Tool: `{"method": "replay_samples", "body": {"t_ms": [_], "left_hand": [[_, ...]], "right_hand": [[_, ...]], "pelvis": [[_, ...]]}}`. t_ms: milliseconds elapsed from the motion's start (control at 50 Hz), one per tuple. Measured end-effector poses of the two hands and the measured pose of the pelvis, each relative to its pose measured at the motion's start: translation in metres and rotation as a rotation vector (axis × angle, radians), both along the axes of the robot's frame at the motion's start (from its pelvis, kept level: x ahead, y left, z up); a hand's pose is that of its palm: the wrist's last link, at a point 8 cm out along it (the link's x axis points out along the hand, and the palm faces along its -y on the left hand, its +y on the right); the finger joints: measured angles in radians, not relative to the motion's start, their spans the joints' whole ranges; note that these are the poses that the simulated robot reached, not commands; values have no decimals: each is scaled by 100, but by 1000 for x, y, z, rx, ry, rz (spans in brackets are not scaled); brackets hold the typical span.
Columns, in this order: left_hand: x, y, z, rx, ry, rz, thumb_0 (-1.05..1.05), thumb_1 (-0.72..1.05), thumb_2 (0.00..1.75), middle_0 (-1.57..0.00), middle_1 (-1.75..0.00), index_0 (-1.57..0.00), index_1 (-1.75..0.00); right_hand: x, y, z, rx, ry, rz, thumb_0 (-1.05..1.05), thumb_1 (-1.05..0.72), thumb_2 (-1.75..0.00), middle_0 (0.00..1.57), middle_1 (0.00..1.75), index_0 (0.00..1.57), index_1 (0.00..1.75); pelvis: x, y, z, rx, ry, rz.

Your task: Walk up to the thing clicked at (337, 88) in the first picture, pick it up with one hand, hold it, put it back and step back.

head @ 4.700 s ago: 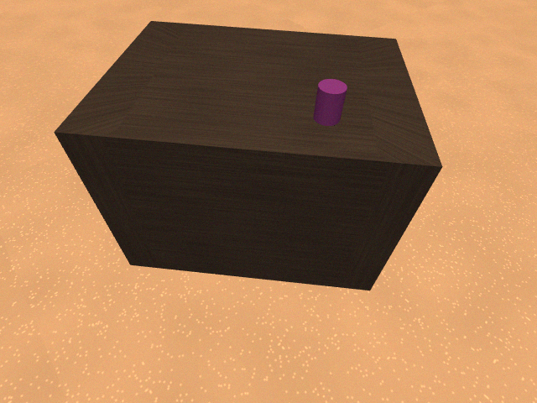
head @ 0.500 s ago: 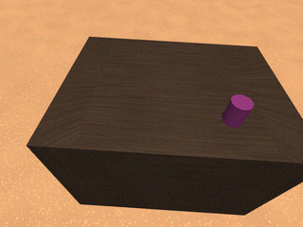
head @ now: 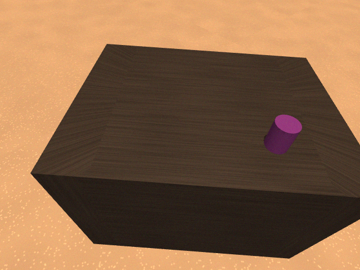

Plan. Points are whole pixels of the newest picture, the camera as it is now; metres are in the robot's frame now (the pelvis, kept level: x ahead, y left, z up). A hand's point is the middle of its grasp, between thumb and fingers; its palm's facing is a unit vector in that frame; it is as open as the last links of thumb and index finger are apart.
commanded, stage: stand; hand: right
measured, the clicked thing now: (281, 134) +0.50 -0.32 -0.03
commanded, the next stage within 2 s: none
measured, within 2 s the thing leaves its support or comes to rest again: neither
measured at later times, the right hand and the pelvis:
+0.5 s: hand out of the picture +0.06 -0.25 -0.16, palm faces -0.04 +0.94 -0.33, open 7.4 cm; pelvis -0.01 +0.00 +0.00, yaw -1 degrees
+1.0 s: hand out of the picture +0.05 -0.25 -0.16, palm faces -0.03 +0.94 -0.34, open 7.4 cm; pelvis -0.01 +0.00 +0.00, yaw -1 degrees
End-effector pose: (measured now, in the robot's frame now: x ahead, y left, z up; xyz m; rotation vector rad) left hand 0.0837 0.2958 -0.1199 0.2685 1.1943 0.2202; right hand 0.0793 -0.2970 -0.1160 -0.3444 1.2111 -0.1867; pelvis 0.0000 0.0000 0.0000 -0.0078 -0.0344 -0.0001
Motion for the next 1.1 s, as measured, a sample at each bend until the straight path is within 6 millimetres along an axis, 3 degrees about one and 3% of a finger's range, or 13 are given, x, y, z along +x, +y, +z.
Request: {"method": "replay_samples", "body": {"t_ms": [200,560,780,1100], "left_hand": [[-15,2,3,13,32,-12,1,91,90,-20,-30,-20,-30],[-40,6,3,22,69,-14,1,91,90,-20,-30,-20,-30],[-39,2,1,17,70,-27,1,91,90,-20,-30,-20,-30],[-28,1,3,22,59,-39,1,91,90,-20,-30,-20,-30]], "right_hand": [[0,3,-1,15,-14,5,0,-91,-90,20,30,20,30],[-27,2,-3,22,21,-8,0,-91,-90,20,30,20,30],[-38,-2,-3,17,43,-22,0,-91,-90,20,30,20,30],[-33,-2,-5,22,36,-17,0,-91,-90,20,30,20,30]], "pelvis": [[-6,2,2,0,-5,-8],[-16,1,2,2,-9,-15],[-16,-1,2,1,-5,-18],[-13,-2,2,5,0,-24]]}}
